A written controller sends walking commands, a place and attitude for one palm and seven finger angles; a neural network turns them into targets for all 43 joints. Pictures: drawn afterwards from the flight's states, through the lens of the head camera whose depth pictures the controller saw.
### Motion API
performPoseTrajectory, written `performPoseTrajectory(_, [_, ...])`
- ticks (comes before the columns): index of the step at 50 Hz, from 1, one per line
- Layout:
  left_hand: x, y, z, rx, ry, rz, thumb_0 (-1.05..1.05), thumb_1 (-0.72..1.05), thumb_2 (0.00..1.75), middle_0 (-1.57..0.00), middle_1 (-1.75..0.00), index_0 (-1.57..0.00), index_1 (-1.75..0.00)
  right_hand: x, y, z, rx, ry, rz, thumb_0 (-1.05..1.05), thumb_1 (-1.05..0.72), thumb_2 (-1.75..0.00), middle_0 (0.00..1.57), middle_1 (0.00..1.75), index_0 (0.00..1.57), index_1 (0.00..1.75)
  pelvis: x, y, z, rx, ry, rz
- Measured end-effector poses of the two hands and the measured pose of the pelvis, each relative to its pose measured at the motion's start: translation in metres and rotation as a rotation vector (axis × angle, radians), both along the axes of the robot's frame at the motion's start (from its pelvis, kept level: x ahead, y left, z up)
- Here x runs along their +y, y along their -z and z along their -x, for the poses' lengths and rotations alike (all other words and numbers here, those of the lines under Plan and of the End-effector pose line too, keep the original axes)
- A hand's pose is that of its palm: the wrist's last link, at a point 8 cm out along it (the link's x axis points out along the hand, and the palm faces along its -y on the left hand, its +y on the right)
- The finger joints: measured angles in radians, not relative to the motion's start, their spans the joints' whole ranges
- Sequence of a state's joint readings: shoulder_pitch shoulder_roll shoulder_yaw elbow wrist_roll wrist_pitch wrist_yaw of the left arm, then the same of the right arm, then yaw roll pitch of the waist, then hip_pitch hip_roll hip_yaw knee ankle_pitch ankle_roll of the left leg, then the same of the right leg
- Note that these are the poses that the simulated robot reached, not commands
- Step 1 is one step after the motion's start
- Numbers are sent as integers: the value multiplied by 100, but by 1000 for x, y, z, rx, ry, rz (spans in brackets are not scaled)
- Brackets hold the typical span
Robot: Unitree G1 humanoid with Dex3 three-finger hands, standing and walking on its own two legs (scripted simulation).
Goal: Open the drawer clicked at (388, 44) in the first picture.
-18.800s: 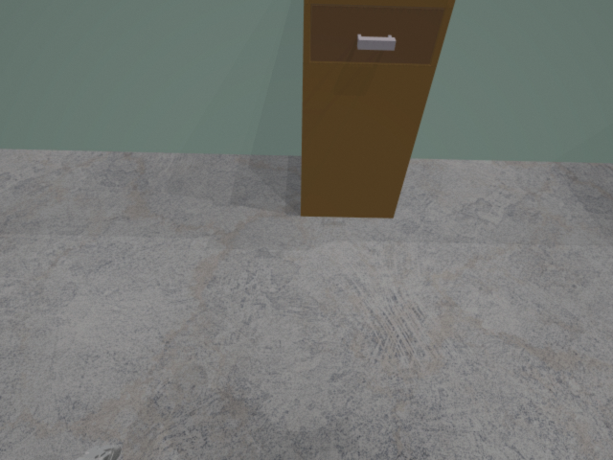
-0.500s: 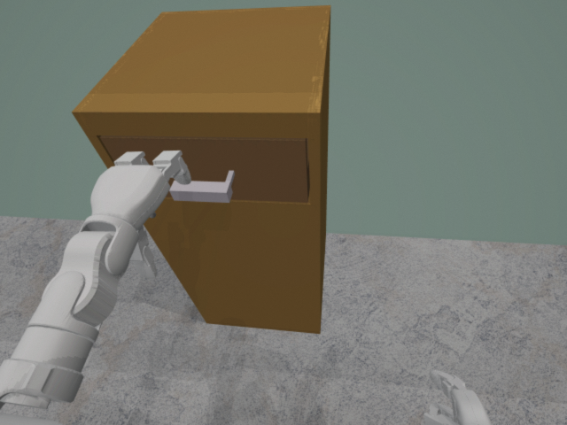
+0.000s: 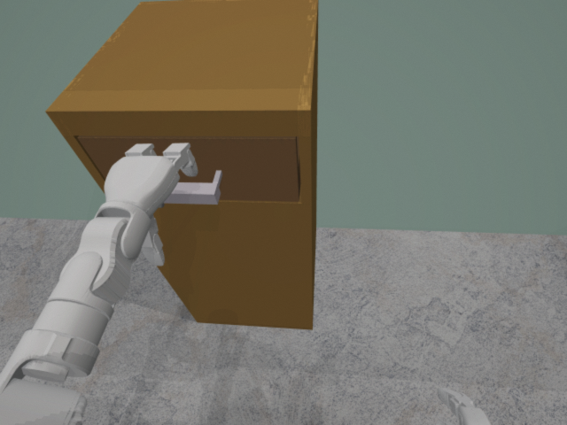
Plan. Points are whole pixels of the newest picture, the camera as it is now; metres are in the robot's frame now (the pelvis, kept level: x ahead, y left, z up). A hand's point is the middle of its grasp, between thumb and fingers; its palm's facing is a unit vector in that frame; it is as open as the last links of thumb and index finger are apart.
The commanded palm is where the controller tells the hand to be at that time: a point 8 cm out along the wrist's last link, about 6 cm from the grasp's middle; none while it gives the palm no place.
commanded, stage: move the hooked fingers above the handle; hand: left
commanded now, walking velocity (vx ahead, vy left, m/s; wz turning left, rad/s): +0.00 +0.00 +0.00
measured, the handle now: (191, 184) +0.49 +0.22 +0.03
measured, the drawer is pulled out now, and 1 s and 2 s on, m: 0.00 0.00 0.00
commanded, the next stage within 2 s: none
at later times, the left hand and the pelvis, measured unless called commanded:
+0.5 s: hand (186, 187) +0.44 +0.20 +0.08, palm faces -0.03 -0.03 -1.00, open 13.8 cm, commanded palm +0.42 +0.21 +0.15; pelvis +0.01 +0.00 -0.01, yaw -1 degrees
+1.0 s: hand (184, 186) +0.43 +0.20 +0.09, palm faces -0.01 -0.02 -1.00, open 13.8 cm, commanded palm +0.42 +0.21 +0.15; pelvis +0.00 -0.01 -0.01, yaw +0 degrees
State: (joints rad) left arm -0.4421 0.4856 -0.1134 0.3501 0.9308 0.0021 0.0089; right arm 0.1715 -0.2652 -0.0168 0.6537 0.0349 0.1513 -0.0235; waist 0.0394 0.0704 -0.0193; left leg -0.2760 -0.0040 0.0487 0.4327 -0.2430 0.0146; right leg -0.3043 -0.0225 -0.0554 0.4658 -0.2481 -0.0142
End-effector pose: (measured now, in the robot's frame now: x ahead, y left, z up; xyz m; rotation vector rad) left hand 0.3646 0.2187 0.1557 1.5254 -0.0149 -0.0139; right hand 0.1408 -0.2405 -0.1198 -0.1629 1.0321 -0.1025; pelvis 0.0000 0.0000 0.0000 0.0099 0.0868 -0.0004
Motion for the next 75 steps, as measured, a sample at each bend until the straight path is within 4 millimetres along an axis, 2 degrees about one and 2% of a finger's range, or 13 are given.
performPoseTrajectory(7, [-5, 8, -19, 21, 0, -7, 0, -49, 30, -32, -120, -32, -120, -1, 2, 2, 18, 10, 7, 1, -90, -90, 20, 30, 20, 30, -1, 2, -3, 16, -1, -1])
performPoseTrajectory(13, [-6, 10, -36, 27, -3, -16, 0, -49, 30, -32, -120, -32, -120, -7, 6, 12, 47, 38, 18, 1, -90, -90, 20, 30, 20, 30, -2, 3, -6, 37, 2, 0])
performPoseTrajectory(23, [-18, 16, -51, 26, 10, -15, 0, -49, 30, -32, -120, -32, -120, -17, 13, 33, 116, 78, 22, 1, -90, -90, 20, 30, 20, 30, -3, 5, -10, 60, 8, -2])
performPoseTrajectory(30, [-19, 18, -60, 21, 2, -20, 0, -49, 30, -32, -120, -32, -120, -22, 15, 44, 131, 105, 29, 1, -90, -90, 20, 30, 20, 30, -6, 6, -10, 71, 14, -3])
performPoseTrajectory(38, [-11, 12, -58, 17, -32, -28, 0, -49, 30, -32, -120, -32, -120, -27, 15, 50, 133, 119, 26, 1, -90, -90, 20, 30, 20, 30, -8, 6, -10, 68, 17, -4])
performPoseTrajectory(46, [-17, 17, -47, 37, 9, -27, 0, -49, 30, -32, -120, -32, -120, -28, 12, 42, 106, 100, 37, 1, -90, -90, 20, 30, 20, 30, -9, 6, -5, 54, 7, -3])
performPoseTrajectory(53, [-16, 8, -52, -4, 2, -33, 0, -49, 30, -32, -120, -32, -120, -25, 11, 38, 79, 100, 37, 1, -90, -90, 20, 30, 20, 30, -9, 6, -2, 56, 9, -4])
performPoseTrajectory(60, [-8, 3, -53, 16, -33, -38, 0, -49, 30, -32, -120, -32, -120, -23, 11, 45, 86, 107, 27, 1, -90, -90, 20, 30, 20, 30, -7, 5, -2, 57, 15, -4])
performPoseTrajectory(68, [-11, 16, -47, 42, 22, -22, 0, -49, 30, -32, -120, -32, -120, -23, 11, 53, 109, 108, 44, 1, -90, -90, 20, 30, 20, 30, -5, 6, 0, 53, 14, -2])
performPoseTrajectory(75, [2, 11, -55, 8, -14, -38, 0, -49, 30, -32, -120, -33, -120, -23, 12, 60, 124, 120, 55, 1, -90, -90, 20, 30, 20, 30, -3, 7, 1, 66, 12, 0])
